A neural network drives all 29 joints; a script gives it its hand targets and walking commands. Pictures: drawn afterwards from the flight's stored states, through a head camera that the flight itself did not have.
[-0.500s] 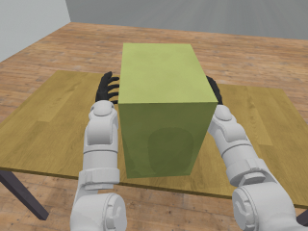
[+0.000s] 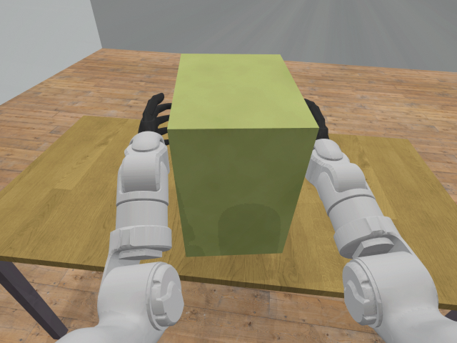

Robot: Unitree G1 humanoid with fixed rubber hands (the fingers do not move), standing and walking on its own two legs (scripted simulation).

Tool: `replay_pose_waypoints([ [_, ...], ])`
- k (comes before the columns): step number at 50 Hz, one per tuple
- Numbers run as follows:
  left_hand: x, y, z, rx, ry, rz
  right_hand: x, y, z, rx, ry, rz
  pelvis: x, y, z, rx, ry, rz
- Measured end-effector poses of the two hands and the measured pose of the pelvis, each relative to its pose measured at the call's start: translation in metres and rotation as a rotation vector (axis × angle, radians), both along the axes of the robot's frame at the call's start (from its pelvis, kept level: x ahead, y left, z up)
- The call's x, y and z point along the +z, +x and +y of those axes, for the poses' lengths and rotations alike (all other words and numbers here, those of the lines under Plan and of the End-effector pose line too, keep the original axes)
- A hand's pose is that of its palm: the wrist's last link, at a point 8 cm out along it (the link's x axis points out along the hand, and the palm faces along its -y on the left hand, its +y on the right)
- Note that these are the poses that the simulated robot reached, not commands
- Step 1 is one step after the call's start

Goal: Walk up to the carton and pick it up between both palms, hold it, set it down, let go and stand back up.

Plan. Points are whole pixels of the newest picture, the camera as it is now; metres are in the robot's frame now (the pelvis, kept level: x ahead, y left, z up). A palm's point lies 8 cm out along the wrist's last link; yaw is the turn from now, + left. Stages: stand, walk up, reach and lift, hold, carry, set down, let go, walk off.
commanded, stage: reach and lift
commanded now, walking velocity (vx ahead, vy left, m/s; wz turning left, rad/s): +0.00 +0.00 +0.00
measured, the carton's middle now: (233, 155) +0.42 +0.00 +0.17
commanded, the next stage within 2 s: hold in 0.84 s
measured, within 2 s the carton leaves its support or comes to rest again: neither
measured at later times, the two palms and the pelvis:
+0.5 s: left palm (147, 131) +0.38 +0.14 +0.25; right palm (317, 132) +0.38 -0.14 +0.24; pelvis +0.01 +0.00 +0.00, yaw +0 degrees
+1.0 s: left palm (143, 119) +0.38 +0.14 +0.27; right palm (322, 117) +0.38 -0.14 +0.27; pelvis +0.00 +0.00 +0.00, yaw +1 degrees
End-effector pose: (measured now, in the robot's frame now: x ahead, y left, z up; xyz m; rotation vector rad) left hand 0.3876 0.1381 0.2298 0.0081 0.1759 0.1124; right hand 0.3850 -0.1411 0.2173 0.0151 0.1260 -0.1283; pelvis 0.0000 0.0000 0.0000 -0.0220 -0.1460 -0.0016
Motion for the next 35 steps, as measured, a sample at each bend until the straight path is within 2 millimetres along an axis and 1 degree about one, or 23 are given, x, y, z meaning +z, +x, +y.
replay_pose_waypoints([
  [6,0.004,0.002,0.001,-0.003,0.005,-0.012,0.006,0.002,0.001,-0.001,0.000,-0.014,0.000,0.005,0.002,0.005,-0.005,-0.001],
  [13,0.005,0.000,0.003,-0.007,0.005,-0.013,0.008,0.001,0.002,0.000,-0.002,-0.018,0.000,0.008,0.004,0.007,-0.008,-0.008],
  [24,0.016,-0.005,0.004,0.000,-0.005,-0.025,0.023,-0.004,0.003,-0.004,0.010,-0.031,-0.001,0.006,0.004,0.004,-0.007,-0.008],
  [35,0.028,-0.006,0.003,0.003,-0.005,-0.018,0.036,-0.003,0.003,0.002,0.002,-0.023,0.000,0.004,0.001,0.004,-0.004,-0.005],
])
